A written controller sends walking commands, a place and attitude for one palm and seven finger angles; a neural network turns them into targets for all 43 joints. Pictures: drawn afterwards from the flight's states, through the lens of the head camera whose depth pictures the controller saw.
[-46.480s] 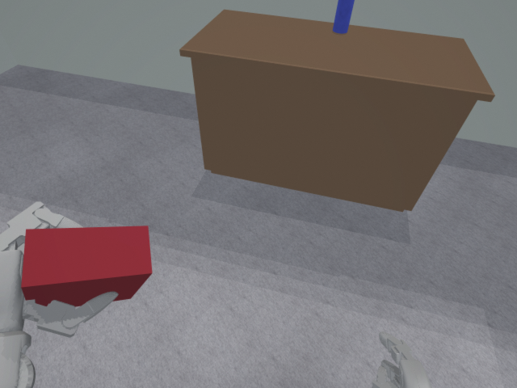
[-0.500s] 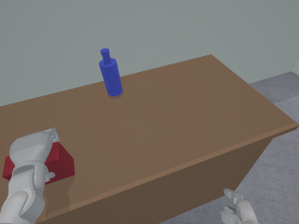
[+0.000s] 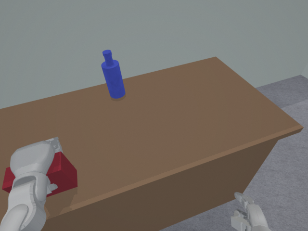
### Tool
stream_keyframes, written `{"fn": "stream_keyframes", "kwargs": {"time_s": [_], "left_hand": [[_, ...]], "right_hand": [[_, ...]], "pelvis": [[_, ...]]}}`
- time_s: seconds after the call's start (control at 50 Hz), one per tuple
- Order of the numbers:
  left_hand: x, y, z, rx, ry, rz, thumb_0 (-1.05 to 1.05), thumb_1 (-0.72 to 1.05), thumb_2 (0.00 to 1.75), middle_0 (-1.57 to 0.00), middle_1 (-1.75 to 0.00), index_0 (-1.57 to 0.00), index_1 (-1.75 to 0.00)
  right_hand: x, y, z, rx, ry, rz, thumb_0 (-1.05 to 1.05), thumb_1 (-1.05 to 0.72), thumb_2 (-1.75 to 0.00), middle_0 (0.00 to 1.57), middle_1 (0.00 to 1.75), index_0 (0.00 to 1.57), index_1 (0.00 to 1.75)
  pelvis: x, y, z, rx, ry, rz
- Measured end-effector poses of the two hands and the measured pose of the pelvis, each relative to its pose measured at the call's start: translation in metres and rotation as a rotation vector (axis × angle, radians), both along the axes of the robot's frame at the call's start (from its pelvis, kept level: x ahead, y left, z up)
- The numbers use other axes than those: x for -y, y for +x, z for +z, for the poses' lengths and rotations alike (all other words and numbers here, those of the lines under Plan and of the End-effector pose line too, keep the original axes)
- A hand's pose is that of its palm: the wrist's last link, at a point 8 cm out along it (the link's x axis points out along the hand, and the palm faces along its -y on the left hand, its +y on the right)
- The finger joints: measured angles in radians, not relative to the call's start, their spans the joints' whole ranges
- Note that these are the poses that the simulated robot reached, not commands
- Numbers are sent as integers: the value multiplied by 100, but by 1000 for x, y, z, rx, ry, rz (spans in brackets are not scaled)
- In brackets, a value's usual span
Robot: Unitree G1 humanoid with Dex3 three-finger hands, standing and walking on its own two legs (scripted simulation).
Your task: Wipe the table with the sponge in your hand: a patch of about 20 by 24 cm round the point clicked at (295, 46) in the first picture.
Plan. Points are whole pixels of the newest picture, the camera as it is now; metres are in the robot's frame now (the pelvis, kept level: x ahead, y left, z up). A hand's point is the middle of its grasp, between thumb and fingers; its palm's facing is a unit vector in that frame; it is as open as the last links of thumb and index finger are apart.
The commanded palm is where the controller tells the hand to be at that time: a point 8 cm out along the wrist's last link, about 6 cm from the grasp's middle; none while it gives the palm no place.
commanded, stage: slide across to the third lane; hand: left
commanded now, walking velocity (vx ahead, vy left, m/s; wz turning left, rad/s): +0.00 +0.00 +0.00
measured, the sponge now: (47, 180) +0.22 +0.33 +0.01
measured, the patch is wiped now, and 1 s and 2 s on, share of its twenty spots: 0.50 0.50 0.75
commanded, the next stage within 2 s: wipe forward along the third lane in 0.64 s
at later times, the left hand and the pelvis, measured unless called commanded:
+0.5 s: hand (62, 163) +0.25 +0.28 +0.07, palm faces +0.01 -0.04 -1.00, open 9.8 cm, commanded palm +0.23 +0.24 +0.11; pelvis -0.02 +0.00 +0.00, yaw +1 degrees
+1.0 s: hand (71, 157) +0.27 +0.27 +0.06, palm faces -0.06 -0.05 -1.00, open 9.7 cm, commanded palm +0.25 +0.25 +0.10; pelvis -0.03 -0.02 +0.00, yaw +1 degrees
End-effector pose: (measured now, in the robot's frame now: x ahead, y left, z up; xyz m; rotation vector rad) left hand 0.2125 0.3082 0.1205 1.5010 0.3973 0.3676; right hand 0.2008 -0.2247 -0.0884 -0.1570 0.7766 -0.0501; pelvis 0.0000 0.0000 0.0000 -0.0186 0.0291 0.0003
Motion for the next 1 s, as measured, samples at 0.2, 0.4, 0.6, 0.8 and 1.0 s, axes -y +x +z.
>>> {"fn": "stream_keyframes", "kwargs": {"time_s": [0.2, 0.4, 0.6, 0.8, 1.0], "left_hand": [[6, 3, 0, -6, 4, -7, 1, -49, 106, -73, -144, -76, -143], [25, 9, 1, 10, 2, -46, 1, -51, 106, -75, -143, -79, -140], [46, 22, 1, 20, 4, -59, 0, -52, 106, -75, -142, -81, -138], [51, 24, -1, 20, -6, -36, 0, -51, 106, -74, -144, -80, -139], [49, 40, -1, -45, -10, -19, 0, -54, 107, -77, -141, -83, -136]], "right_hand": [[-8, -7, -1, 19, 12, 6, 1, -90, -90, 20, 30, 20, 30], [-20, -6, 0, 44, 37, 34, 1, -90, -90, 20, 30, 20, 30], [-21, -4, 2, 52, 51, 50, 1, -90, -90, 20, 30, 20, 30], [-2, -10, 4, 36, 37, 23, 1, -90, -89, 20, 30, 21, 30], [21, -25, -6, -19, -5, -10, 1, -90, -90, 20, 30, 20, 30]], "pelvis": [[-1, -9, 0, 13, -1, 10], [-2, -16, -1, 19, 3, 19], [3, -22, -2, 22, 9, 21], [12, -20, -1, 30, 12, 8], [23, -26, -2, 17, 15, 13]]}}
